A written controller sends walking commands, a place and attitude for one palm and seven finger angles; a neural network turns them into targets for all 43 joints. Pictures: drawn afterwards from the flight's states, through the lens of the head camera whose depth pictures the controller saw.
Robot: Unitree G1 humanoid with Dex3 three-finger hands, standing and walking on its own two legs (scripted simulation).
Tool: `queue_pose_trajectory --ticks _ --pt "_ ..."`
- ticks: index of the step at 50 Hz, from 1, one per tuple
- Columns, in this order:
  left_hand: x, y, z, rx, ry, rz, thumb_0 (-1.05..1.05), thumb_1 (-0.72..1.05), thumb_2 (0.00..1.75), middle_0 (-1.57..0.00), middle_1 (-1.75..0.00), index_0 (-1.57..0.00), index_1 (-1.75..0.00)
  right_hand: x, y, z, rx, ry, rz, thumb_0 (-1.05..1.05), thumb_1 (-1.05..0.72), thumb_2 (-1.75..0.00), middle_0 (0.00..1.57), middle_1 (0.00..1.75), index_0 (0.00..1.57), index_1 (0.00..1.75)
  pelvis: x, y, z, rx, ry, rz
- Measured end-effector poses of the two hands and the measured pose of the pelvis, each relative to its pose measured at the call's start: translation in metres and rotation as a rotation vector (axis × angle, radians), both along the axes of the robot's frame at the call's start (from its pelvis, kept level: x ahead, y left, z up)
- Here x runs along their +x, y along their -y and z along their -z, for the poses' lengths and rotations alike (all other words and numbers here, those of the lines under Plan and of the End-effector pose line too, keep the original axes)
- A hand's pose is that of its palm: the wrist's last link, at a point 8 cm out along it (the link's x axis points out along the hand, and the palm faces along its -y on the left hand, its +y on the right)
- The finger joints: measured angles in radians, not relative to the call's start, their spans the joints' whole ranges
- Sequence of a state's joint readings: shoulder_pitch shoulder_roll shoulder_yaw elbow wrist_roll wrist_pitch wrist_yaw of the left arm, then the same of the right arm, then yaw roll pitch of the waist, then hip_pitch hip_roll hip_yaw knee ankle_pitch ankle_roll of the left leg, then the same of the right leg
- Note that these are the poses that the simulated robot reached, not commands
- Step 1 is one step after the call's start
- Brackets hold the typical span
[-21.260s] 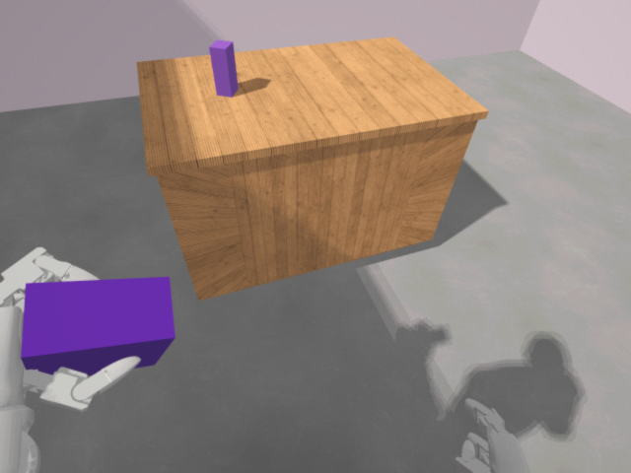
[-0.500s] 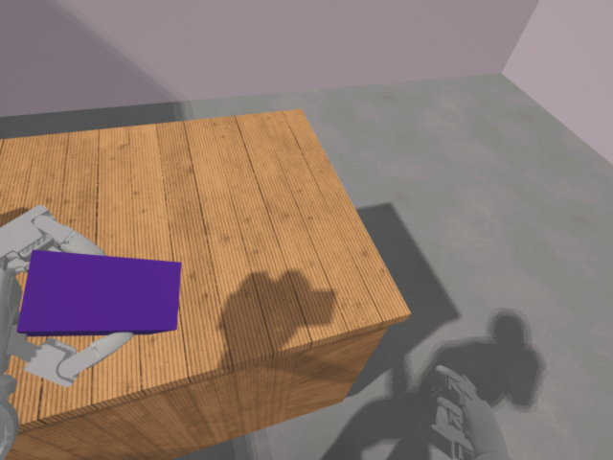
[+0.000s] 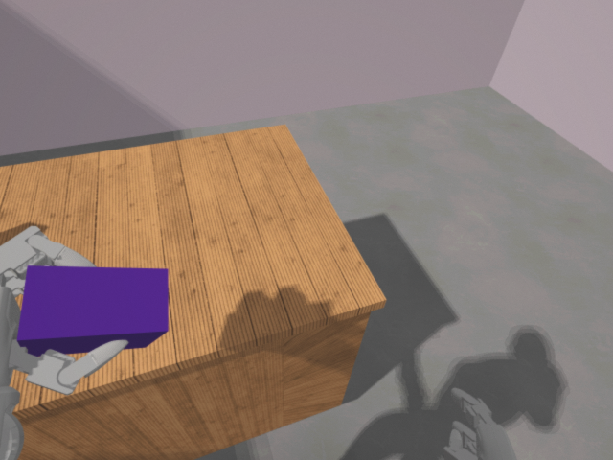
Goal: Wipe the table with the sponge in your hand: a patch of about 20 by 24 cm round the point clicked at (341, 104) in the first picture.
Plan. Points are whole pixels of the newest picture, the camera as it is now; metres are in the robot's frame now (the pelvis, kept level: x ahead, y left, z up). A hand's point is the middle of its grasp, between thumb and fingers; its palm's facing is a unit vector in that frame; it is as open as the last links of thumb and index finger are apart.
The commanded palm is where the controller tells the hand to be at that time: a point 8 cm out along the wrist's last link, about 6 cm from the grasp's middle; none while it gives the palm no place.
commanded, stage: come to a stop and stand still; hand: left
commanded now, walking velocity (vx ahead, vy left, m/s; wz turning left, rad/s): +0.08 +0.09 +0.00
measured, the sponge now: (116, 312) +0.22 +0.22 +0.14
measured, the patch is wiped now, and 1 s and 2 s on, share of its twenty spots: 0.00 0.00 0.00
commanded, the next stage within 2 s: look again from close up in 1.60 s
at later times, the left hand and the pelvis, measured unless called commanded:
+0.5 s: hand (54, 279) +0.23 +0.26 +0.19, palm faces +0.37 -0.77 -0.52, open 9.9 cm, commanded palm +0.15 +0.29 +0.17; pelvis +0.01 +0.00 +0.00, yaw +3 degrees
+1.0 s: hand (26, 297) +0.22 +0.29 +0.17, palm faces +0.45 -0.76 -0.47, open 9.9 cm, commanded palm +0.15 +0.30 +0.17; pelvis +0.02 +0.01 -0.01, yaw +5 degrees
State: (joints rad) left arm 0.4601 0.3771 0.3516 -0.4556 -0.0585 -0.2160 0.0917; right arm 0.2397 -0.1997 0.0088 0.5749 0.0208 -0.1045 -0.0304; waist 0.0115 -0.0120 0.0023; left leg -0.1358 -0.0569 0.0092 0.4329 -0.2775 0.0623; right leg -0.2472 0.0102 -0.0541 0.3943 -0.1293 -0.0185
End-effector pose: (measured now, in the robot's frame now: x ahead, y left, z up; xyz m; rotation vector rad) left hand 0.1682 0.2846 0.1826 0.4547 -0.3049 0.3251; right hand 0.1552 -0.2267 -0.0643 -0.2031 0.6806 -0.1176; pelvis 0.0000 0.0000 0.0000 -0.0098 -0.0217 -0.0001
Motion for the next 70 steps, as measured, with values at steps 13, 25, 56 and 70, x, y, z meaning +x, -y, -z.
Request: queue_pose_trajectory --ticks 13,25,56,70 --pt "0.017 0.017 0.023 -0.045 -0.087 0.007 -0.01 -0.49 1.03 -0.76 -1.32 -0.77 -1.33 -0.001 0.028 0.008 -0.035 -0.05 0.026 0.01 -0.91 -0.9 0.2 0.3 0.2 0.3 0.007 0.011 0.001 -0.01 -0.024 -0.016" --pt "0.019 -0.013 -0.026 0.195 0.038 0.023 -0.01 -0.49 1.03 -0.76 -1.32 -0.77 -1.33 0.025 -0.004 -0.003 -0.036 0.018 -0.07 0.01 -0.91 -0.9 0.2 0.3 0.19 0.3 0.008 0.002 0.003 -0.007 -0.002 -0.057" --pt "-0.012 -0.04 -0.001 0.083 0.023 -0.084 0.0 -0.48 1.03 -0.75 -1.33 -0.77 -1.33 0.047 -0.017 0.004 -0.025 -0.009 -0.183 0.01 -0.91 -0.9 0.2 0.3 0.2 0.3 0.006 -0.013 0.008 0.002 -0.043 -0.066" --pt "-0.04 -0.029 0.014 -0.006 0.054 -0.081 -0.01 -0.48 1.03 -0.75 -1.33 -0.77 -1.33 0.002 -0.032 0.01 0.01 -0.024 -0.247 0.01 -0.91 -0.9 0.2 0.3 0.2 0.3 -0.023 -0.006 0.011 -0.008 0.003 -0.075"
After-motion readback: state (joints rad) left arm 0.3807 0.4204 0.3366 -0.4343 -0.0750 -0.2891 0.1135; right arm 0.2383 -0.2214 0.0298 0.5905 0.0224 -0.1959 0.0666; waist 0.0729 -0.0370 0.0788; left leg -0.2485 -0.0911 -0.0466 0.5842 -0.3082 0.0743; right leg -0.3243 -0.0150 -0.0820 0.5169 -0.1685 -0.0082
